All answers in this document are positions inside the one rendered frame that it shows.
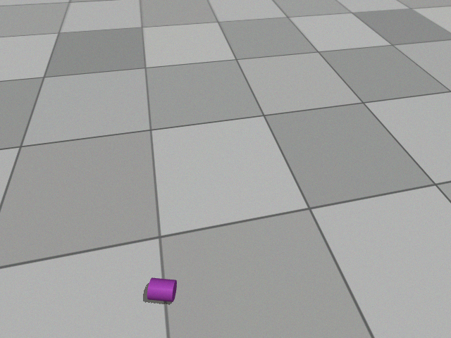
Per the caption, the can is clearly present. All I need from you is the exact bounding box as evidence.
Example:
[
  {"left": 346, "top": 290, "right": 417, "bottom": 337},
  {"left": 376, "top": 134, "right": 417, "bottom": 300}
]
[{"left": 147, "top": 278, "right": 177, "bottom": 302}]

